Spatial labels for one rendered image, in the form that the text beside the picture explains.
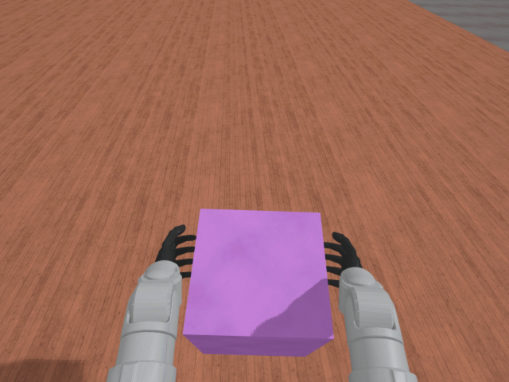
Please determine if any robot right forearm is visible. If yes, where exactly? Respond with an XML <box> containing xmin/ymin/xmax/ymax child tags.
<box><xmin>339</xmin><ymin>267</ymin><xmax>418</xmax><ymax>382</ymax></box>

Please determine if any robot left forearm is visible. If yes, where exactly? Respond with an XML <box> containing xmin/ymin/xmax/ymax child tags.
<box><xmin>106</xmin><ymin>260</ymin><xmax>182</xmax><ymax>382</ymax></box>

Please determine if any left robot hand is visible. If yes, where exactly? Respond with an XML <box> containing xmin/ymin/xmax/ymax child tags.
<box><xmin>155</xmin><ymin>224</ymin><xmax>196</xmax><ymax>278</ymax></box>

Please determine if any carton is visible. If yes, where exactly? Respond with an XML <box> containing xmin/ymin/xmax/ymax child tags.
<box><xmin>183</xmin><ymin>209</ymin><xmax>334</xmax><ymax>357</ymax></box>

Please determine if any right robot hand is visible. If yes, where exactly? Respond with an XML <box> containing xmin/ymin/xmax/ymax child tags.
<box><xmin>324</xmin><ymin>232</ymin><xmax>362</xmax><ymax>288</ymax></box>

